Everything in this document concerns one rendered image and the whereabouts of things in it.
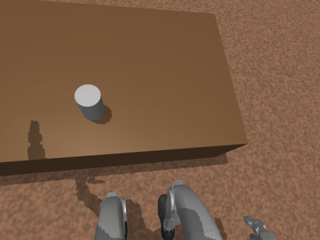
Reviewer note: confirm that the right robot hand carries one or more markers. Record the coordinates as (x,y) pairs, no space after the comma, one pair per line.
(259,228)

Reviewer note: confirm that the can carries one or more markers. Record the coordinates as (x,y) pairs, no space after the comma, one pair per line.
(89,100)

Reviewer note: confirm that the right robot foot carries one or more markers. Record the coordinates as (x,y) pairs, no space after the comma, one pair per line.
(166,235)

